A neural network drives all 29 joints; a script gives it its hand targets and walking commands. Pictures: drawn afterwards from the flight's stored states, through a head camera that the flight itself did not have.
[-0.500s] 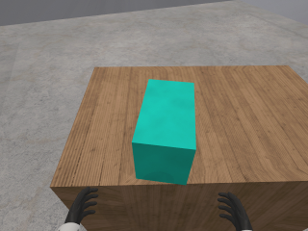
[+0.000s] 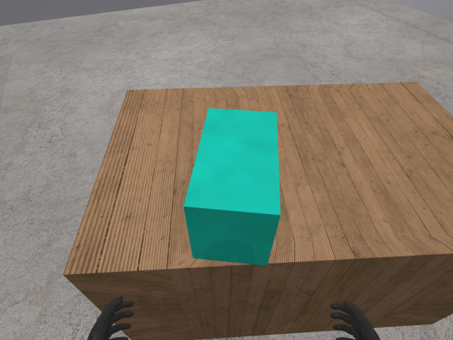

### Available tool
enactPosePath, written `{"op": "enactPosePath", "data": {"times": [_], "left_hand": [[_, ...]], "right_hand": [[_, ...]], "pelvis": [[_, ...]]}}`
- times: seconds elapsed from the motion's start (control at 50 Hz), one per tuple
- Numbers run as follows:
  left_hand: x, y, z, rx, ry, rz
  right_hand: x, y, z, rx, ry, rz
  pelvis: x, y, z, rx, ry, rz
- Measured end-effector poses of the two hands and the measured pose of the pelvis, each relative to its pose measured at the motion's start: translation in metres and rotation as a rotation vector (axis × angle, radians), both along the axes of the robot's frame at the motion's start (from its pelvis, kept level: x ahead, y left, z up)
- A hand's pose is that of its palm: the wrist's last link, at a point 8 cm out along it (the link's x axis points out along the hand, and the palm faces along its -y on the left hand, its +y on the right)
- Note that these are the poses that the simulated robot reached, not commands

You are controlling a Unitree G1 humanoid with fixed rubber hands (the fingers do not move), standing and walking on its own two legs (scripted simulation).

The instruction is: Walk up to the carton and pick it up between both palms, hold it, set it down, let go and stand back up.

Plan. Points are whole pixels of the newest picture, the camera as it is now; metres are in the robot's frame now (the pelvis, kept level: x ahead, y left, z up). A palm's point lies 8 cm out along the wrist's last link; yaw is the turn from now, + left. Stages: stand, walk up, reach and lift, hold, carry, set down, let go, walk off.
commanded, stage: let go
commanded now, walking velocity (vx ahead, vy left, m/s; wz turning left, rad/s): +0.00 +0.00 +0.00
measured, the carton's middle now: (236, 182) +0.48 -0.01 -0.02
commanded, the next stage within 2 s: stand in 0.40 s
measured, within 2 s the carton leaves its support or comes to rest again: neither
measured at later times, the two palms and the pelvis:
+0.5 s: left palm out of the picture +0.15 +0.23 -0.07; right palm out of the picture +0.13 -0.23 -0.08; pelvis -0.01 +0.01 +0.00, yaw -1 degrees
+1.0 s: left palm out of the picture +0.13 +0.22 -0.10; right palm out of the picture +0.00 -0.27 -0.13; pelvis -0.02 +0.01 -0.02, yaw -9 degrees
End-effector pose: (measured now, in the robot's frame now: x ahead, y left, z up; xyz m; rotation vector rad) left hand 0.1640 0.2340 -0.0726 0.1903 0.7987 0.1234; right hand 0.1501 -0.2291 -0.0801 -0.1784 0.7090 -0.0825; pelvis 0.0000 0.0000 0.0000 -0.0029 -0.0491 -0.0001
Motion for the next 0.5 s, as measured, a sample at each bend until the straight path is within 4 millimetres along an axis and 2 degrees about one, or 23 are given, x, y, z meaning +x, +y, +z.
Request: {"op": "enactPosePath", "data": {"times": [0.22,0.5], "left_hand": [[0.004,0.002,0.005,0.002,-0.014,-0.008],[-0.009,-0.002,-0.001,-0.015,0.002,-0.019]], "right_hand": [[0.002,0.006,0.001,0.001,-0.024,0.012],[-0.018,-0.001,-0.001,-0.023,0.025,-0.01]], "pelvis": [[-0.002,0.004,0.0,-0.002,-0.014,-0.003],[-0.014,0.008,-0.001,-0.002,-0.021,-0.022]]}}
